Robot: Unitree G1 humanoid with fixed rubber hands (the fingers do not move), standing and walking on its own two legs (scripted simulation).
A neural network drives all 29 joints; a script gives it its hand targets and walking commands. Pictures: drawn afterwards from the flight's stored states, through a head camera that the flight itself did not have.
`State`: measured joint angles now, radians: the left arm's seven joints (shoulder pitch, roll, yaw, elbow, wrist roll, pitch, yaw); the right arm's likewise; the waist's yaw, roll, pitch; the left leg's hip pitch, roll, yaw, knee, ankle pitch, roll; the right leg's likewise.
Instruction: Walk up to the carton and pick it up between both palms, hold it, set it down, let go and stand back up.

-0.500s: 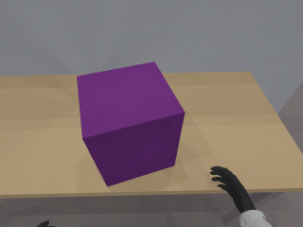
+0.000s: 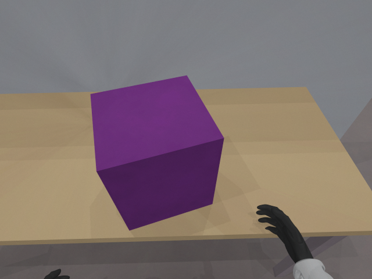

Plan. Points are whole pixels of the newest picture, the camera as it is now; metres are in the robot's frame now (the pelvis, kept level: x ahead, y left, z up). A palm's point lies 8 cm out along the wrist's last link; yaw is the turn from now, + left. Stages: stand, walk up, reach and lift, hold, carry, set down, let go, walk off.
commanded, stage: stand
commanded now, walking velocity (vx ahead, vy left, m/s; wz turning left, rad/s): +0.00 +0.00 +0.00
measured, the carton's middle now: (157, 154) +0.38 +0.06 +0.06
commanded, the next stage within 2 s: none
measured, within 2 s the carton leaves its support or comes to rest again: neither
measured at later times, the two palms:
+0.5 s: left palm out of the picture +0.12 +0.30 -0.08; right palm (295, 246) +0.19 -0.21 +0.00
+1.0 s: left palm out of the picture +0.13 +0.30 -0.08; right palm (295, 246) +0.19 -0.21 +0.00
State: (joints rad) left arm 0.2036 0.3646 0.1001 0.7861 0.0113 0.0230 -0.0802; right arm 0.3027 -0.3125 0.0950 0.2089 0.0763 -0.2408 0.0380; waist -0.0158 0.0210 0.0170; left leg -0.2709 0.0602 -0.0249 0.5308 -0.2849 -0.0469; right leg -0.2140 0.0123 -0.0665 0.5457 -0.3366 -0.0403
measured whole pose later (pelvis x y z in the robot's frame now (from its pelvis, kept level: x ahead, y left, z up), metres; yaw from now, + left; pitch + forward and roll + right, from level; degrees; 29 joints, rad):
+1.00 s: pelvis +0.00 -0.01 +0.00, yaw +0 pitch +0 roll +0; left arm 0.17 0.36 0.10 0.77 0.01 0.03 -0.08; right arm 0.31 -0.32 0.11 0.18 0.08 -0.25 0.05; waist -0.02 0.04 0.02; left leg -0.28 0.07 -0.02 0.57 -0.29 -0.06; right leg -0.23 0.03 -0.07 0.59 -0.36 -0.06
